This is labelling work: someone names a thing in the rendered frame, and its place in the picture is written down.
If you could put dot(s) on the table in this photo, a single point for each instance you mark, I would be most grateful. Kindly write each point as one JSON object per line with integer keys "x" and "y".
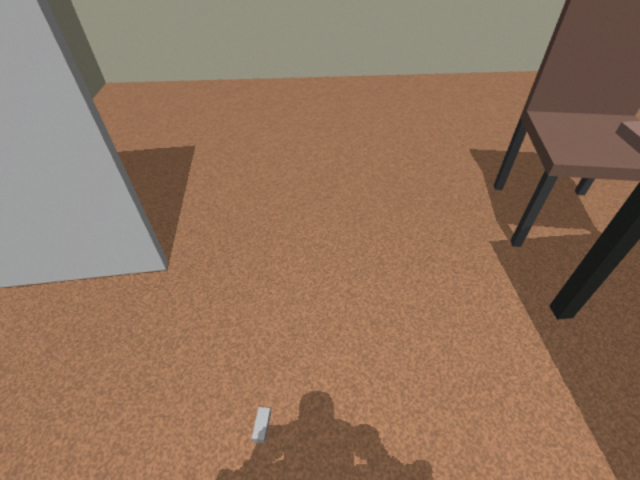
{"x": 622, "y": 233}

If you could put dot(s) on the chair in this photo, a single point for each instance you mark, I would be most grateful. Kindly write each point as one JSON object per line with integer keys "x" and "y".
{"x": 587, "y": 84}

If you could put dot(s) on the small box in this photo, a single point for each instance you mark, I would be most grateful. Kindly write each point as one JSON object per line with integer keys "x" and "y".
{"x": 261, "y": 425}

